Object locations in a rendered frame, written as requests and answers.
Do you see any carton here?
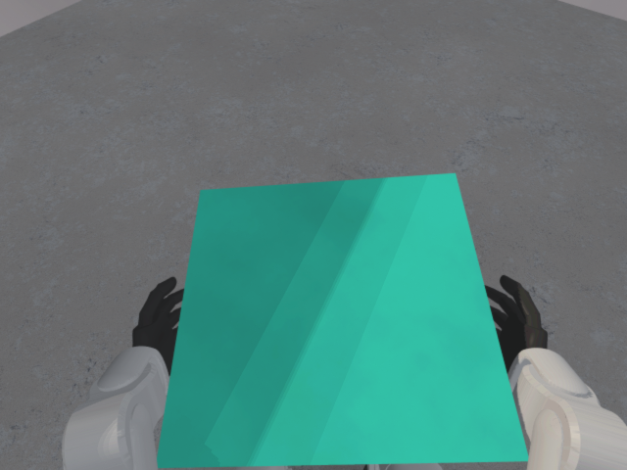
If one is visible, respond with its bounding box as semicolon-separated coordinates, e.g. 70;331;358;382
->
157;173;529;468

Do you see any left robot forearm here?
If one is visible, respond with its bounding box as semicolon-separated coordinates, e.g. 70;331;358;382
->
62;346;169;470

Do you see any right robot hand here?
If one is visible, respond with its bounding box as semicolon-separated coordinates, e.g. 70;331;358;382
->
484;275;548;373

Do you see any right robot forearm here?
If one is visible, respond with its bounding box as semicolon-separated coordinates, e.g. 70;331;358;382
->
507;348;627;470

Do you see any left robot hand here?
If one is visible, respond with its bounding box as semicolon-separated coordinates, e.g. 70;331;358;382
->
132;277;184;376

